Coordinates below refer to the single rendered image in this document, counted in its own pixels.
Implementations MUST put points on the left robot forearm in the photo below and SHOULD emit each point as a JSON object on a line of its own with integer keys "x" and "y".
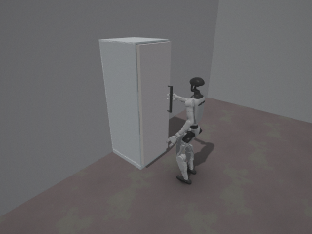
{"x": 184, "y": 129}

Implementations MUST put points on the handle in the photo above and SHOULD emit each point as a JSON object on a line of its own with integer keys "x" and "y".
{"x": 171, "y": 99}

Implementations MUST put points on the fridge door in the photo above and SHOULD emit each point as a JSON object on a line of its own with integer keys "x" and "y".
{"x": 153, "y": 77}

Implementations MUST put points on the humanoid robot head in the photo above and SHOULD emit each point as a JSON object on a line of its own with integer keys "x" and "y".
{"x": 196, "y": 82}

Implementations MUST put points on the left robot upper arm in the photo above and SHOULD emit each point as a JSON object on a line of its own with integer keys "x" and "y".
{"x": 189, "y": 110}

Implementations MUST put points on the right robot hand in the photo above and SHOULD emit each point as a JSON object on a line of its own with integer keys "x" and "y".
{"x": 173, "y": 98}

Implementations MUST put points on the left robot hand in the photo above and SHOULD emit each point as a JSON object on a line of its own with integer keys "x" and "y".
{"x": 172, "y": 139}

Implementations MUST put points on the right robot forearm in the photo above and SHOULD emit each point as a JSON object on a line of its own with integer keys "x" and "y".
{"x": 182, "y": 99}

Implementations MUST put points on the humanoid robot torso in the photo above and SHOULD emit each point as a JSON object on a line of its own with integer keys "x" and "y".
{"x": 198, "y": 110}

